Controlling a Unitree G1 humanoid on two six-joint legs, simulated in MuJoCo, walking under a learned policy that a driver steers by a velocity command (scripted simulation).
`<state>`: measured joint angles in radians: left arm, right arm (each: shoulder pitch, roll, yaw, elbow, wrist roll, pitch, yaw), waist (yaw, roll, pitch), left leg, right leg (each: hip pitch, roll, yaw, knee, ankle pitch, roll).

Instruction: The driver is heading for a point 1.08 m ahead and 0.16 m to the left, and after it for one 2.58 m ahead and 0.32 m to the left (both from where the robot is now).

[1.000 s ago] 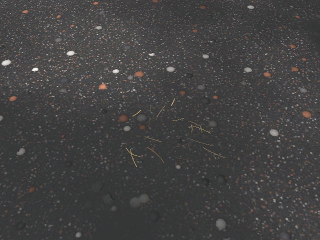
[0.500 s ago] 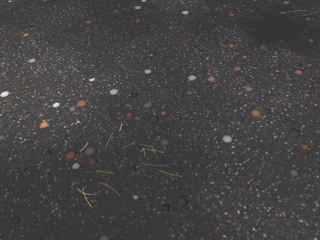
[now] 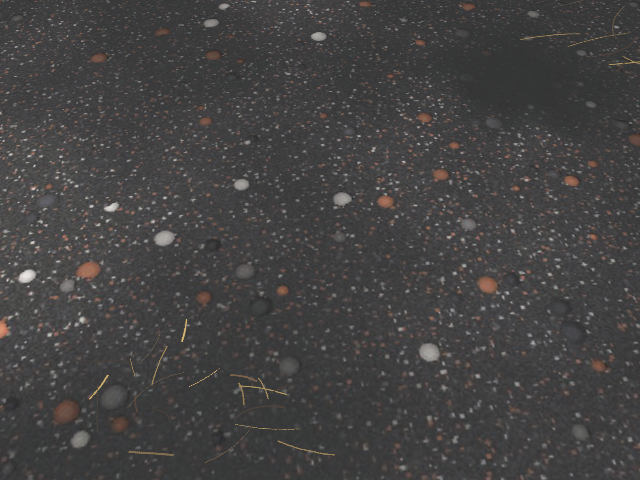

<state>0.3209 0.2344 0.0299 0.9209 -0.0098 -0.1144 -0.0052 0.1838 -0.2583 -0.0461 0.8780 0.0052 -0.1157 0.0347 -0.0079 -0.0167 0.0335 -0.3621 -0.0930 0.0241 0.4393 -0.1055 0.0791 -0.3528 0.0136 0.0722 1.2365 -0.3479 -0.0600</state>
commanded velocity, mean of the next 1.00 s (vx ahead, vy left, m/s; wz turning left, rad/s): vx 0.50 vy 0.00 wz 0.31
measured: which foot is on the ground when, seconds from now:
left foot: down 0.00-0.34, up 0.36-0.86, down 0.88-1.00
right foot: up 0.00-0.34, down 0.36-0.88, up 0.90-1.00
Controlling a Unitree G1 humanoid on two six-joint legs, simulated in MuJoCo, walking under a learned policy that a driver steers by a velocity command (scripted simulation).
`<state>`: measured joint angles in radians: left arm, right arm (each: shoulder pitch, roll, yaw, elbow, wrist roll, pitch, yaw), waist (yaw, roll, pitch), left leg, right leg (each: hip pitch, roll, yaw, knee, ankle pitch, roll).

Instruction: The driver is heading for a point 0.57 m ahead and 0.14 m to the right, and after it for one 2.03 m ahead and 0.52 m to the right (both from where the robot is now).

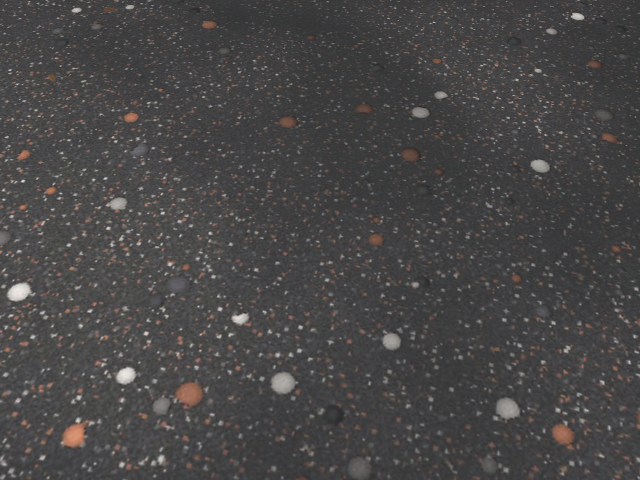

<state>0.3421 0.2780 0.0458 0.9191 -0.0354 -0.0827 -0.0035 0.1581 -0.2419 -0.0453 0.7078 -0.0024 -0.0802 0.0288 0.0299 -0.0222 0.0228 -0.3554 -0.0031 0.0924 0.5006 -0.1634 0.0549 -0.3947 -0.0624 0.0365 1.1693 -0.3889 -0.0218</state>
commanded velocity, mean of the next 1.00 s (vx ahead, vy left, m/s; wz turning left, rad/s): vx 0.41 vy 0.00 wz -0.26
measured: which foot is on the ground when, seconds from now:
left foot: down 0.00-0.44, up 0.46-0.88, down 0.90-1.00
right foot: up 0.00-0.42, down 0.44-0.92, up 0.94-1.00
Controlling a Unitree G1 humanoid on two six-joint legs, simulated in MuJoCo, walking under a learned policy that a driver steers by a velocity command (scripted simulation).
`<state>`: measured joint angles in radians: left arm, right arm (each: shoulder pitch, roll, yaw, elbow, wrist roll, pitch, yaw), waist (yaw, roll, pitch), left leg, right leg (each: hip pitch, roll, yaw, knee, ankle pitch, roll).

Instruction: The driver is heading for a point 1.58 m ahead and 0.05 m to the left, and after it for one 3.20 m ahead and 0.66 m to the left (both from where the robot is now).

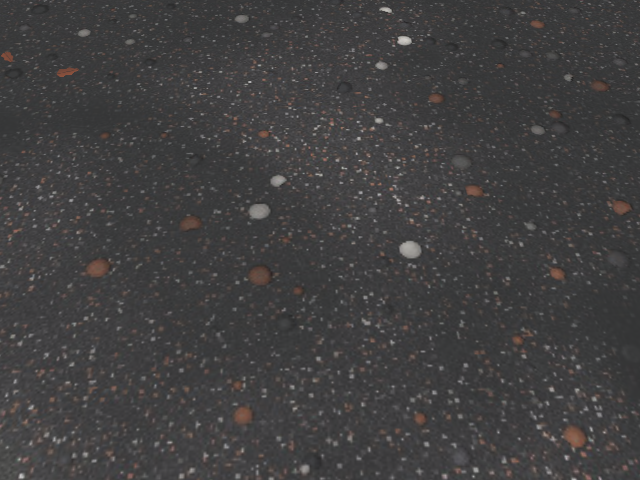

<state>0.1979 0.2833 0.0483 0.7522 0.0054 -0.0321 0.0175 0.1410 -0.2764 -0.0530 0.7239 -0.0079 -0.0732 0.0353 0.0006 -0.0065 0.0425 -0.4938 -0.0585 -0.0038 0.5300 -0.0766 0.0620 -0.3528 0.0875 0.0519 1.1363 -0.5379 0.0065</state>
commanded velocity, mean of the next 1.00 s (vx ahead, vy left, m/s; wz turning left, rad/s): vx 0.03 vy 0.00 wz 0.18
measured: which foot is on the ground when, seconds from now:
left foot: down 0.00-0.36, up 0.38-0.60, down 0.62-1.00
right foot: up 0.00-0.34, down 0.36-1.00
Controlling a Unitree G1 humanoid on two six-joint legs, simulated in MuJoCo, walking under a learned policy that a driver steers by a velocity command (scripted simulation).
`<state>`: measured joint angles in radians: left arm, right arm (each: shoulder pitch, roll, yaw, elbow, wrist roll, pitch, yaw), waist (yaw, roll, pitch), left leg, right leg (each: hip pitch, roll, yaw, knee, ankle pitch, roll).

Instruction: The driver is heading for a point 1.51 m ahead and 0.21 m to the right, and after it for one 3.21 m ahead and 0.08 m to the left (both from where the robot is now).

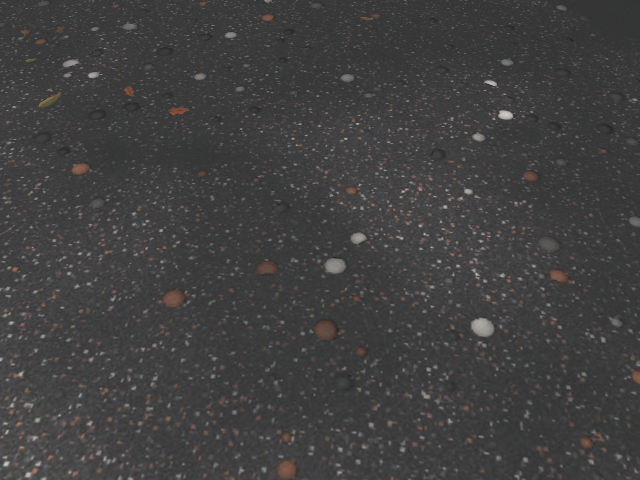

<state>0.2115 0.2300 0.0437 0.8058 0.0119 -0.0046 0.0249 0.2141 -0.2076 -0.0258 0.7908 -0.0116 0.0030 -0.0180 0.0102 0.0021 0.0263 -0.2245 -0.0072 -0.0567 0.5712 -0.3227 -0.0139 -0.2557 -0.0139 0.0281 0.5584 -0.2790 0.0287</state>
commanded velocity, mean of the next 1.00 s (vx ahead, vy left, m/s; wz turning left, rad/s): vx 0.00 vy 0.00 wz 0.00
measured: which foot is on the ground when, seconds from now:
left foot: down 0.00-1.00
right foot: down 0.00-1.00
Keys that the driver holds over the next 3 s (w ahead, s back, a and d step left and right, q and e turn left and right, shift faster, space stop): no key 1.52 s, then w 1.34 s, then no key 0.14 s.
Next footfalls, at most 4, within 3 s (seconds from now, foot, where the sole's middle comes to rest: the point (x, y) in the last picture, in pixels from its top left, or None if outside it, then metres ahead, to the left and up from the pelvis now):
2.12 right None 0.33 -0.21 -0.77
2.72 left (345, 398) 0.71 -0.02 -0.77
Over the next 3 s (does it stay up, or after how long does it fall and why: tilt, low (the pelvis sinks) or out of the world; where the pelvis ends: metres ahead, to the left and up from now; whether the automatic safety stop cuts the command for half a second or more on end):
stays up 0.67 -0.10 0.02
